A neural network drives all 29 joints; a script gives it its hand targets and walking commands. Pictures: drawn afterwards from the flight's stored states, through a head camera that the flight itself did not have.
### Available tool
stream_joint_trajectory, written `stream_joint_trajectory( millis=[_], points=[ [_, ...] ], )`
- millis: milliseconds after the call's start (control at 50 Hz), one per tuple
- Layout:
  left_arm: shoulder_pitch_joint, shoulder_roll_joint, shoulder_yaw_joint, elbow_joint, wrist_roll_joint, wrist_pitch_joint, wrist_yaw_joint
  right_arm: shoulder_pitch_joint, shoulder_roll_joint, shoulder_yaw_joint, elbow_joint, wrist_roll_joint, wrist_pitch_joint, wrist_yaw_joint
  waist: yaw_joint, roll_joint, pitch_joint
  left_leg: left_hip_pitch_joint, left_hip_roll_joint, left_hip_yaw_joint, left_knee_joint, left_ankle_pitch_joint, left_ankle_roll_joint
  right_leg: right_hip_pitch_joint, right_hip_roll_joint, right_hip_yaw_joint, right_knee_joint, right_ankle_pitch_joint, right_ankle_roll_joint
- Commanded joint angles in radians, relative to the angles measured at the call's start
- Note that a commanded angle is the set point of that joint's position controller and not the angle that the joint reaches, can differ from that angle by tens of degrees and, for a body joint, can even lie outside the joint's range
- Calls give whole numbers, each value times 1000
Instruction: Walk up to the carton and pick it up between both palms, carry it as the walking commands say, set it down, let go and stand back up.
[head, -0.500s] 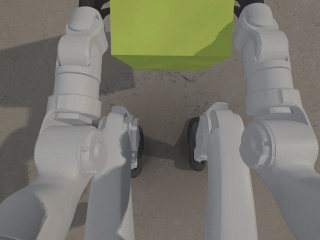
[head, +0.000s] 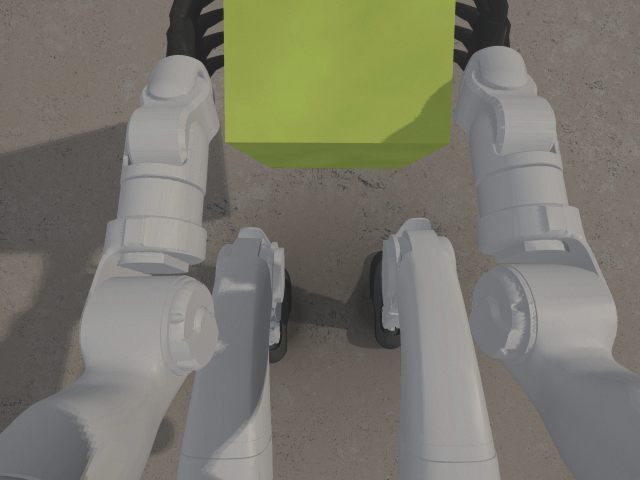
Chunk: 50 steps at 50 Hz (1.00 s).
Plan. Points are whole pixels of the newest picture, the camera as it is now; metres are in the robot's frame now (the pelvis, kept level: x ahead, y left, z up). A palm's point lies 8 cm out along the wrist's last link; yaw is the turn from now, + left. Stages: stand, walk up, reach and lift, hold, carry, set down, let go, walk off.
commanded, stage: reach and lift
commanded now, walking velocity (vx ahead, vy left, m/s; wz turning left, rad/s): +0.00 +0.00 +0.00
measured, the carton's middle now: (337, 69) +0.54 -0.02 -0.14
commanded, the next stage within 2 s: none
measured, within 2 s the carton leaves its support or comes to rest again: neither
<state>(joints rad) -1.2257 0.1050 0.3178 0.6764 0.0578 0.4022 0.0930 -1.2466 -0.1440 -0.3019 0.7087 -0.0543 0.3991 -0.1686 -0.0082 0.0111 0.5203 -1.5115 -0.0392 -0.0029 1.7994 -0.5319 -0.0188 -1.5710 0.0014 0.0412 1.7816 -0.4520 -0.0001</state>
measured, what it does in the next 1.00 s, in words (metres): rises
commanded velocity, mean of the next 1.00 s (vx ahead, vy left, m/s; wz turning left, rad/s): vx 0.00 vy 0.00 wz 0.00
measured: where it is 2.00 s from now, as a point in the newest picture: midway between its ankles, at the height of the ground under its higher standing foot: (330, 323)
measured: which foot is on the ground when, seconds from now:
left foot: down 0.00-1.00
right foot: down 0.00-1.00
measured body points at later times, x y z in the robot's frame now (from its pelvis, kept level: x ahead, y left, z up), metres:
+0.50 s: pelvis +0.03 +0.00 +0.06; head +0.24 -0.03 +0.46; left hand +0.51 +0.13 +0.04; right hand +0.51 -0.16 +0.03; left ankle +0.15 +0.13 -0.47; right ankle +0.17 -0.12 -0.47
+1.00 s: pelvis +0.11 +0.00 +0.16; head +0.24 -0.03 +0.59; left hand +0.51 +0.12 +0.12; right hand +0.50 -0.17 +0.11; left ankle +0.15 +0.13 -0.47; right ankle +0.17 -0.12 -0.47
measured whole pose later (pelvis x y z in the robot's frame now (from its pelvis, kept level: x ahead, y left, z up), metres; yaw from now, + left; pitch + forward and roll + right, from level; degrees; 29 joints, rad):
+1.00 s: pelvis +0.11 +0.00 +0.16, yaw -1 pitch +26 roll +3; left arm -0.59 -0.12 0.40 0.65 0.26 0.30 0.00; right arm -0.63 0.13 -0.42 0.64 -0.26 0.33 -0.10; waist -0.01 0.01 -0.20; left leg -1.15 -0.04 0.00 1.17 -0.48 -0.02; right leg -1.23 0.01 0.07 1.20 -0.42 0.00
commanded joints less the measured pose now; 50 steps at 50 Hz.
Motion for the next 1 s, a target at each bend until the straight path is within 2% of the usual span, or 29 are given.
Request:
stream_joint_trajectory(
  millis=[0,200,300,380,440,500,580,680,820,980],
  points=[
    [-737,-1200,-538,-225,-153,-35,-253,-604,1266,489,-178,101,-9,321,-84,-9,-2280,361,-160,44,-270,116,3,712,158,-86,-250,168,9],
    [-709,-1198,-551,-238,-152,-38,-254,-575,1291,509,-185,102,-5,317,-68,-19,-2268,422,-158,31,-351,110,7,802,157,-67,-327,158,15],
    [-673,-1218,-525,-190,-132,-39,-260,-537,1315,484,-136,82,-6,322,-59,-21,-2146,412,-157,26,-402,69,11,790,156,-61,-371,117,15],
    [-622,-1240,-483,-127,-94,-40,-271,-474,1338,436,-58,48,-7,334,-50,-19,-1957,377,-155,21,-455,12,16,743,154,-57,-418,60,13],
    [-525,-1251,-409,-39,-28,-39,-279,-361,1348,361,34,-11,-7,340,-55,-20,-1707,323,-152,18,-499,-6,21,687,152,-50,-460,53,8],
    [-402,-1231,-314,28,56,-39,-289,-223,1348,273,113,-81,-10,342,-43,-36,-1450,272,-148,11,-558,-12,27,628,152,-40,-522,49,10],
    [-271,-1216,-267,60,113,-58,-302,-98,1334,230,153,-135,-27,346,-36,-39,-1331,265,-150,3,-622,36,28,646,156,-35,-586,83,7],
    [-142,-1224,-289,33,123,-91,-307,-6,1350,272,98,-132,-54,346,-21,-54,-1334,340,-149,-7,-674,152,26,734,160,-26,-643,187,11],
    [-33,-1248,-417,-83,72,-141,-302,101,1382,425,-24,-65,-93,346,3,-67,-1435,496,-142,-34,-715,376,23,886,158,6,-693,424,21],
    [79,-1241,-455,-111,69,-147,-296,200,1375,496,-59,-59,-90,354,25,-80,-1377,600,-131,-49,-796,446,24,968,150,31,-778,488,26]
  ],
)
